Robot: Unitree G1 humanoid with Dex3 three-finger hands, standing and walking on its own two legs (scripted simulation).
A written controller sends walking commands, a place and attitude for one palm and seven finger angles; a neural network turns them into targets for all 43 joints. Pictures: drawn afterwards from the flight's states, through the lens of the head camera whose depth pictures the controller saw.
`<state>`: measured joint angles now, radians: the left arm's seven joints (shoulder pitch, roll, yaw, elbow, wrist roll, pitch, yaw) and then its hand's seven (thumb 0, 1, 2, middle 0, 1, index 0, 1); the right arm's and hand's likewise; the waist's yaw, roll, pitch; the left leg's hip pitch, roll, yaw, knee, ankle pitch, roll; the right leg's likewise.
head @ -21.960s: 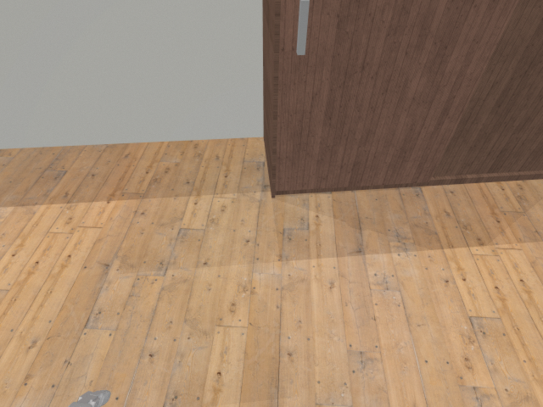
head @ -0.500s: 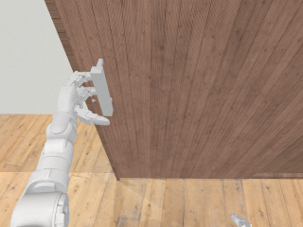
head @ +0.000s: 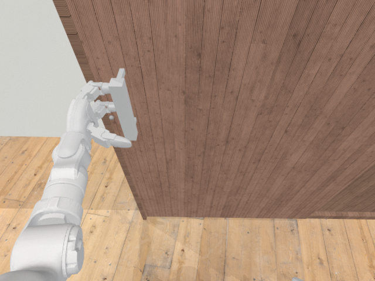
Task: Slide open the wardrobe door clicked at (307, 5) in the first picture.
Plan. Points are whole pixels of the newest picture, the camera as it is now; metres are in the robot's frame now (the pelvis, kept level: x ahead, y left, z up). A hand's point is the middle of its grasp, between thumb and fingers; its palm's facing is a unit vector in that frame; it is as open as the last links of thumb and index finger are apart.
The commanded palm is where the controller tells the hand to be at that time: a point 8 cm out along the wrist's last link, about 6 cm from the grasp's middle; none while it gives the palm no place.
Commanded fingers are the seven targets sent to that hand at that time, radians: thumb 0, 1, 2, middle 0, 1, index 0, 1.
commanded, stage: slide the fingers in behind the handle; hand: left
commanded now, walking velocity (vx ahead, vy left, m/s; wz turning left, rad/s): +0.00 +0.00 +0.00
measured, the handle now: (126, 106) +0.47 +0.14 +0.11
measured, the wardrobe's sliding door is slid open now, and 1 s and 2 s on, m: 0.00 0.00 0.00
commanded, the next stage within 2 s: grip the handle and tug to test in 1.66 s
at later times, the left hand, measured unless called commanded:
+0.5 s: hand (113, 119) +0.43 +0.16 +0.11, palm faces +0.00 -1.00 -0.01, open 13.9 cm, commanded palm +0.40 +0.20 +0.12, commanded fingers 0.00 -0.50 0.30 -0.30 -1.20 -0.30 -1.20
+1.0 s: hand (128, 122) +0.42 +0.13 +0.11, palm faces -0.03 -1.00 -0.01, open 14.0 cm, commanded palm +0.39 +0.18 +0.12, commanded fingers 0.00 -0.50 0.30 -0.30 -1.20 -0.30 -1.20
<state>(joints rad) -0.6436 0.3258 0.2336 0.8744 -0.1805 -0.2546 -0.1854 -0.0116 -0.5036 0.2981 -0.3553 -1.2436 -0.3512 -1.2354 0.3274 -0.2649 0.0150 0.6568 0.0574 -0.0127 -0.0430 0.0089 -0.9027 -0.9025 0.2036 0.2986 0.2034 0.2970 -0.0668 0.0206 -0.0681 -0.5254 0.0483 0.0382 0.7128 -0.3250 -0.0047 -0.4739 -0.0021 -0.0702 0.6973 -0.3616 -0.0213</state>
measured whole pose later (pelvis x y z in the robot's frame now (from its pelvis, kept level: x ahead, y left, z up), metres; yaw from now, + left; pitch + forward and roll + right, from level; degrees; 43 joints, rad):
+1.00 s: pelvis +0.00 +0.00 +0.00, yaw -1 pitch +7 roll -1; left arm -0.53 0.21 0.15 0.69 -0.16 -0.21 -0.08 -0.01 -0.50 0.30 -0.30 -1.20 -0.30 -1.20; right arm 0.31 -0.24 0.01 0.63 0.05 -0.02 -0.01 0.01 -0.90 -0.90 0.20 0.30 0.20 0.30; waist -0.06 0.03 -0.08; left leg -0.49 0.05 0.05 0.71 -0.34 0.00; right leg -0.45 0.00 -0.06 0.69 -0.37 -0.02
